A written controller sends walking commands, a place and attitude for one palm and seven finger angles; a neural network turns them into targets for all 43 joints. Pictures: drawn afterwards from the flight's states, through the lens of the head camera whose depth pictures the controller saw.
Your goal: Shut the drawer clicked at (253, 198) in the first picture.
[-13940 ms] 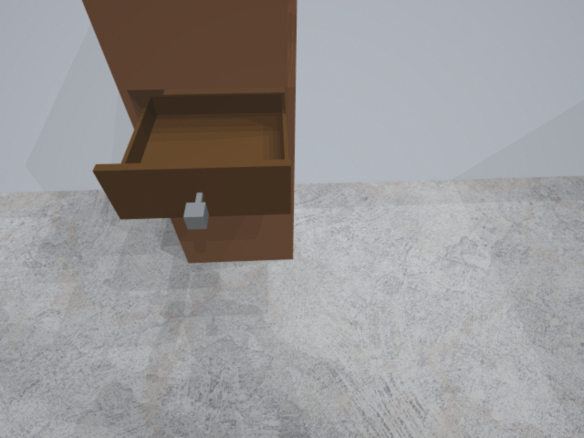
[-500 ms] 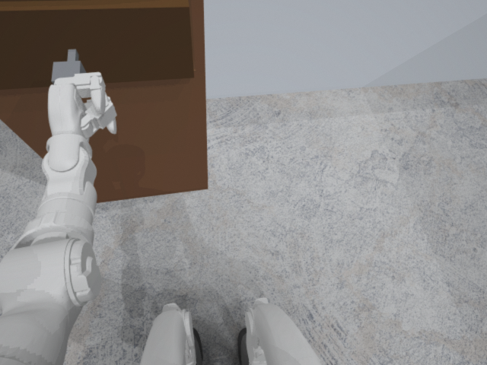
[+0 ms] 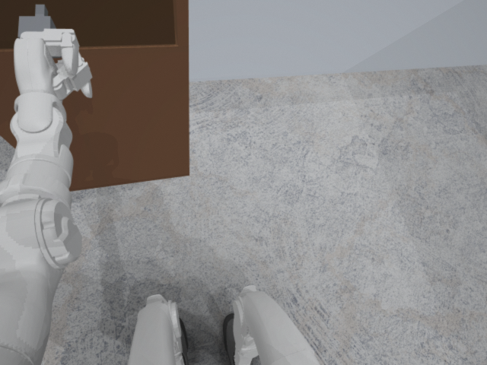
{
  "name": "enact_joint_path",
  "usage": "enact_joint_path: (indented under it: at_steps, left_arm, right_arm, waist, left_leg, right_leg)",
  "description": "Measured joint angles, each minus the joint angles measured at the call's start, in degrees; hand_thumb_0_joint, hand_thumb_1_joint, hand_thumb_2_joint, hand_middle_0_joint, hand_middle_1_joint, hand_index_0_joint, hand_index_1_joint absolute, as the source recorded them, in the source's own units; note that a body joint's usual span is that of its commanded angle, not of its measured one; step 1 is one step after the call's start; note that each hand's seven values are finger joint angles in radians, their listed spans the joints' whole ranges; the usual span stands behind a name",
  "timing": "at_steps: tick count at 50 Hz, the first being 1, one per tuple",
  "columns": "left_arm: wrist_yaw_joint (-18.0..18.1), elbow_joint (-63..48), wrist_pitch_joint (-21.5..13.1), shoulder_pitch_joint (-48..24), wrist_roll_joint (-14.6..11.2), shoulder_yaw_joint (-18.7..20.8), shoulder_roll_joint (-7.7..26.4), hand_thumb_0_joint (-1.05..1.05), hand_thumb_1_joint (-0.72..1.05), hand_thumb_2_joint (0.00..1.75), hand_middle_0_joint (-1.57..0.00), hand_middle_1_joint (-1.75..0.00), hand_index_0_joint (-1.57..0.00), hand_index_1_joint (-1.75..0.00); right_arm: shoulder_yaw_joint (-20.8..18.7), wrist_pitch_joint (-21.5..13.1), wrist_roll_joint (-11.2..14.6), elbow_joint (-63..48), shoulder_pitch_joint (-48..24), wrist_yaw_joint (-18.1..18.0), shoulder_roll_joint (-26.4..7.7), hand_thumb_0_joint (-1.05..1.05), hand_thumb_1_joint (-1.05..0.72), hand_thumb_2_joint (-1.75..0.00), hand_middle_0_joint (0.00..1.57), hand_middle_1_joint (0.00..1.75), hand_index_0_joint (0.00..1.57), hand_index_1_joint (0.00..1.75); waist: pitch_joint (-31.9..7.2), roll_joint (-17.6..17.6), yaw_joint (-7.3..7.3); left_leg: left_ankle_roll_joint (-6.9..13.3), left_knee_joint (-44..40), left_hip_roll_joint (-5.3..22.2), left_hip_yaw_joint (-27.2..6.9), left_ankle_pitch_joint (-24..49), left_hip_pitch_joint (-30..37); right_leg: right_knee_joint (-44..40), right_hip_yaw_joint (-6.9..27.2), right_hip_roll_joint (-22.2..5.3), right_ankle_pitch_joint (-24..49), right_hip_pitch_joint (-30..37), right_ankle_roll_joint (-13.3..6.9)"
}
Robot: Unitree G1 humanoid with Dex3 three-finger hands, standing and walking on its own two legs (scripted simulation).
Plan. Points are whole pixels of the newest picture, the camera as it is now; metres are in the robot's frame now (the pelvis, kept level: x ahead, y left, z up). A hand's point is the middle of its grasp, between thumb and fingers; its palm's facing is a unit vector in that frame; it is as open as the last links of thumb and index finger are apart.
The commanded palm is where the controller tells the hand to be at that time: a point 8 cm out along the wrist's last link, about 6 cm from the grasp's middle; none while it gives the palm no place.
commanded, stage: pull the fist back off the drawer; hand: left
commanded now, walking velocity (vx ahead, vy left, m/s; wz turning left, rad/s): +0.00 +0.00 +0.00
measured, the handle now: (41, 27) +0.63 +0.22 +0.07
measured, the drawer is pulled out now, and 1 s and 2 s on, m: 0.00 0.00 0.00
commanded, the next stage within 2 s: draw the hand back to the body in 0.76 s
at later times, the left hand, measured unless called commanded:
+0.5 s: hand (81, 67) +0.56 +0.16 +0.06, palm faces +0.09 -1.00 -0.02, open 3.6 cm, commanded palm +0.54 +0.20 +0.07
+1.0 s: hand (57, 82) +0.52 +0.19 +0.08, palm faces +0.09 -1.00 -0.04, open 3.2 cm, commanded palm +0.47 +0.23 +0.10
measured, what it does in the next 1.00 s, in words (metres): shifts its weight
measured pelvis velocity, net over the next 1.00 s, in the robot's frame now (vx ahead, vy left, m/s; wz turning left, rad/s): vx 0.06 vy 0.01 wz -0.01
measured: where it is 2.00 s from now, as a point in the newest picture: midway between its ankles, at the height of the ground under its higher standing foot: (208, 363)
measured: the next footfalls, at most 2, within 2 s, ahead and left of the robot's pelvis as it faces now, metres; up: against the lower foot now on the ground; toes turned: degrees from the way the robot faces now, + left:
none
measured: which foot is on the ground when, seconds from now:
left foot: down 0.00-1.00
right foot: down 0.00-1.00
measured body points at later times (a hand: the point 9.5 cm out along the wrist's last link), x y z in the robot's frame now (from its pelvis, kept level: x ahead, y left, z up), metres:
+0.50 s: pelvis -0.01 +0.01 +0.00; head +0.16 +0.04 +0.41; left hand +0.55 +0.22 +0.07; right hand -0.06 -0.24 -0.10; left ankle +0.06 +0.09 -0.61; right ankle +0.03 -0.09 -0.61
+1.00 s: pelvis +0.06 +0.01 +0.04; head +0.20 +0.03 +0.47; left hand +0.51 +0.24 +0.08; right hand +0.10 -0.25 -0.07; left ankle +0.06 +0.09 -0.61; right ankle +0.03 -0.09 -0.61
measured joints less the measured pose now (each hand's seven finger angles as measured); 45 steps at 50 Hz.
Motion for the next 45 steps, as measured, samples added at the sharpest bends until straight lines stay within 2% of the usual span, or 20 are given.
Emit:
enact_joint_path:
  at_steps: [9, 19, 26, 36, 45]
  left_arm:
    - [0.11, 1.95, 1.64, -3.46, 0.41, -0.76, 3.45, 0.02, 0.9, 0.9, -1.4, -1.6, -1.57, -1.59]
    - [0.29, -0.12, 3.64, -3.38, 0.61, 0.45, 3.19, 0.02, 0.9, 0.9, -1.4, -1.6, -1.56, -1.59]
    - [0.72, -4.53, 3.71, 1.11, -1.89, 1.95, 0.81, 0.02, 0.9, 0.9, -1.4, -1.6, -1.51, -1.59]
    - [0.05, -10.92, 2.19, 9.38, -5.47, -1.14, -5.21, 0.03, 0.84, 0.85, -1.4, -1.6, -1.42, -1.59]
    - [0.29, -18.09, 0.11, 16.94, -6.61, -3.18, -9.75, 0.01, 0.83, 0.85, -1.4, -1.6, -1.4, -1.59]
  right_arm:
    - [0.92, -2.27, 0.17, -0.21, -0.05, -0.72, -0.48, 0.0, -0.9, -0.89, 0.2, 0.3, 0.2, 0.3]
    - [0.73, -2.69, -0.11, 0.09, 1.53, 0.09, -0.59, 0.0, -0.91, -0.89, 0.2, 0.3, 0.2, 0.3]
    - [0.02, -2.0, 0.07, 0.08, 2.44, 0.76, -0.19, 0.0, -0.9, -0.89, 0.2, 0.3, 0.2, 0.3]
    - [-1.75, 0.05, 0.35, -0.2, 1.92, 1.95, 0.07, 0.0, -0.9, -0.89, 0.2, 0.3, 0.2, 0.3]
    - [-3.7, 2.0, 0.45, -1.54, -0.95, 2.49, 0.37, 0.0, -0.91, -0.9, 0.2, 0.3, 0.2, 0.3]
  waist:
    - [0.27, 0.13, -1.81]
    - [0.7, 0.64, -1.42]
    - [0.26, 0.84, -0.05]
    - [-0.96, 0.46, 3.37]
    - [-1.61, -0.63, 5.57]
  left_leg:
    - [0.23, 1.61, 0.26, -0.29, 1.25, -3.44]
    - [0.87, 1.49, 0.46, 0.76, 1.75, -4.02]
    - [1.19, -0.17, 0.59, 1.95, 1.02, -1.21]
    - [1.25, -3.6, -0.27, 2.88, -0.94, 4.93]
    - [0.86, -5.8, -0.84, 2.94, -2.73, 9.62]
  right_leg:
    - [1.47, -0.41, 0.08, 1.33, -3.32, 0.03]
    - [1.54, 0.61, 0.14, 2.13, -4.33, 0.63]
    - [-0.01, 1.95, 0.35, 1.8, -2.0, 1.13]
    - [-3.17, 3.18, -0.1, -0.16, 3.88, 1.58]
    - [-5.35, 3.5, -0.34, -2.03, 8.59, 1.51]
